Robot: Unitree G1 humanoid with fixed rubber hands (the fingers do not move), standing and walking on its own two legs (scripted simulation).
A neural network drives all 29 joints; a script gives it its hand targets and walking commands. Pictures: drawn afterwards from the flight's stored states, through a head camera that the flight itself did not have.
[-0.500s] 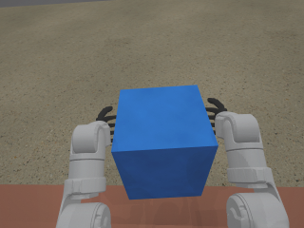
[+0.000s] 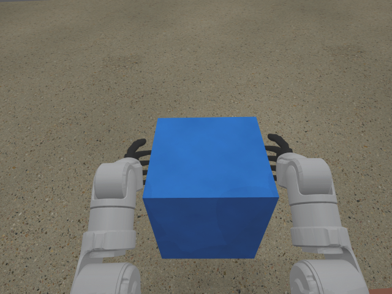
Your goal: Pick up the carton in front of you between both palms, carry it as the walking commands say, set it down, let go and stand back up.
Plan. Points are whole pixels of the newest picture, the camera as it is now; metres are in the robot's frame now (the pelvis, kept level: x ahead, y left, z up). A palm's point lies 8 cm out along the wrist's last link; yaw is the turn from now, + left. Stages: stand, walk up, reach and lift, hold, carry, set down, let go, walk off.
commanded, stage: carry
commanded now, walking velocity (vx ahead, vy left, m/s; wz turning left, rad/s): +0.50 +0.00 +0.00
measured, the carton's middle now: (207, 190) +0.35 -0.01 +0.02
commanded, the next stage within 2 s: none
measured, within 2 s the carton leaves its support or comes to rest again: neither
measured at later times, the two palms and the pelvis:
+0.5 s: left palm (155, 84) +0.65 +0.12 +0.10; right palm (260, 75) +0.67 -0.18 +0.09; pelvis +0.31 -0.05 -0.01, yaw +2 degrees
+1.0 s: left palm (152, 52) +0.89 +0.15 +0.07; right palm (235, 47) +0.89 -0.15 +0.08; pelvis +0.62 +0.00 -0.01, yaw -1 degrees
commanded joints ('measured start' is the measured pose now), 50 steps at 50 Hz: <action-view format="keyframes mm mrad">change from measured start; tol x32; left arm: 1 -743 -1155 -603 -213 -400 -45 -202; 27 -806 -1169 -602 -223 -447 -19 -244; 50 -87 -1076 -789 -591 -350 29 -310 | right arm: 1 -785 1161 664 -187 508 -24 254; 25 -785 1153 611 -89 466 3 242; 50 -5 1098 791 -500 354 32 289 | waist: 1 -1 62 -452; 17 -23 152 -344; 21 76 -291 -568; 50 10 38 -361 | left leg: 1 447 307 -431 -223 128 111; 17 565 194 -125 -41 709 -18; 22 -301 18 -160 784 -401 -105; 40 -206 57 43 -48 108 -137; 44 287 6 130 -234 166 -103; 47 828 479 -640 -274 192 161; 50 576 416 -399 -333 141 72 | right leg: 1 -189 -68 30 -64 54 18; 14 -231 -15 -112 -690 457 13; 18 252 25 -165 -890 557 -32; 21 868 -429 562 -807 678 -272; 27 528 -297 271 -954 446 -147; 43 675 -190 -89 -798 1145 -31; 47 -166 26 -56 -37 -38 67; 50 -196 -129 35 -76 57 29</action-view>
